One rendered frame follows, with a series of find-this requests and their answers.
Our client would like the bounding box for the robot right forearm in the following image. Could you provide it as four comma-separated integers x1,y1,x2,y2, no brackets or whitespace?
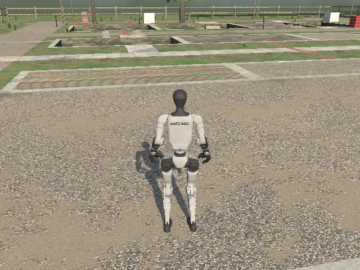
200,137,210,155

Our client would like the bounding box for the robot left upper arm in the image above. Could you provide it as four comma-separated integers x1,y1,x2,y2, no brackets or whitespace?
154,114,168,145

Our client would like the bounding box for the robot left forearm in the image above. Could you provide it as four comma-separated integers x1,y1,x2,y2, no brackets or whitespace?
150,137,160,155

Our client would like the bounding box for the humanoid robot torso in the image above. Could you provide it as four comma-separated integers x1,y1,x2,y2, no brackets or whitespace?
167,111,193,169

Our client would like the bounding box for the robot right shin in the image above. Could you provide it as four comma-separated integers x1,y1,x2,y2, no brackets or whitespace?
187,186,196,224

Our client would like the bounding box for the robot right hand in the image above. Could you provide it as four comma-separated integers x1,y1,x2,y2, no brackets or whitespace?
198,153,211,164

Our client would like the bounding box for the robot right upper arm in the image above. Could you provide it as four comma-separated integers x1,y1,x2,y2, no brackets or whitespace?
192,114,206,145

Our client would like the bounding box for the robot left hand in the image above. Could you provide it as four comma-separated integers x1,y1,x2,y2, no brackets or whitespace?
149,152,162,163

